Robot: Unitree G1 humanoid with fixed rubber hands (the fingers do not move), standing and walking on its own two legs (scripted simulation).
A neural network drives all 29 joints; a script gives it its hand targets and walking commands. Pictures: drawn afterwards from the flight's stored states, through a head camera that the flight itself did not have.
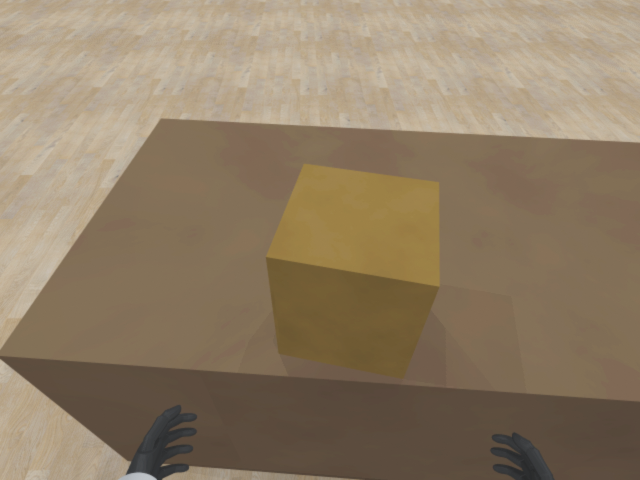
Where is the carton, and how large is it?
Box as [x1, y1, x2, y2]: [266, 164, 439, 378]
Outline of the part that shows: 304,164 266,255 278,352 282,354 402,378 439,286 438,182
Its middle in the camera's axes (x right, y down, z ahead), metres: +0.05 +0.05 +0.62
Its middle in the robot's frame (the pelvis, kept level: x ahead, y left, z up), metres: +0.44 -0.03 -0.01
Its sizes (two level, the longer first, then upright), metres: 0.210 0.200 0.250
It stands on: a pedestal, 0.64 m high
